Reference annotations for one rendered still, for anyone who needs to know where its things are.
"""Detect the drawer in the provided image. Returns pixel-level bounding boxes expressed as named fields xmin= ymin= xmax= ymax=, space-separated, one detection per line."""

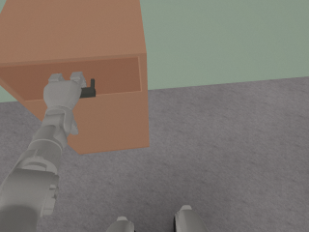
xmin=0 ymin=56 xmax=141 ymax=101

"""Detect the robot left hand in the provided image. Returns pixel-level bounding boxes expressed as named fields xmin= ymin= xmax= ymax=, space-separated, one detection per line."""
xmin=43 ymin=72 xmax=87 ymax=135

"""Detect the robot left upper arm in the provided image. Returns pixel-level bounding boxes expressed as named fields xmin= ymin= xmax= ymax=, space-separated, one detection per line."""
xmin=0 ymin=168 xmax=60 ymax=232

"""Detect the cabinet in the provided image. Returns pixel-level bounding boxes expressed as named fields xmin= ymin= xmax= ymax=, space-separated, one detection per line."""
xmin=0 ymin=0 xmax=150 ymax=155

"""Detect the robot left forearm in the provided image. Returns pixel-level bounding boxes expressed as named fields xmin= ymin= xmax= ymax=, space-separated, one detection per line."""
xmin=0 ymin=105 xmax=73 ymax=200

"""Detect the robot left thigh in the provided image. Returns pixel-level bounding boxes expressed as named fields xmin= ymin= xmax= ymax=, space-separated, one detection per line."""
xmin=106 ymin=219 xmax=134 ymax=232

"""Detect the handle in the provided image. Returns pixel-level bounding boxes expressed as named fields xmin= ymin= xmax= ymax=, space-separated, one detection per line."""
xmin=80 ymin=78 xmax=97 ymax=99

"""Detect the right robot shin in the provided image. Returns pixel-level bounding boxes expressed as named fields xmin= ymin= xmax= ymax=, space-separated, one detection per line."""
xmin=179 ymin=205 xmax=191 ymax=212

